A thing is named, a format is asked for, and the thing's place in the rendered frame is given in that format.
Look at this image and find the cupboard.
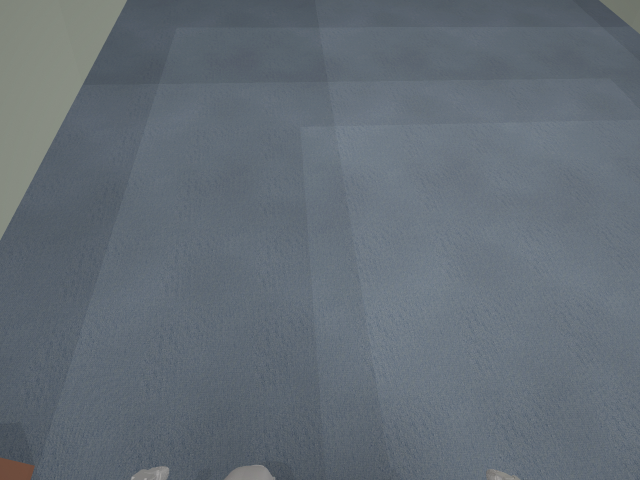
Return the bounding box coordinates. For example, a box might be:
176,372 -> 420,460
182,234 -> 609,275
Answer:
0,458 -> 35,480

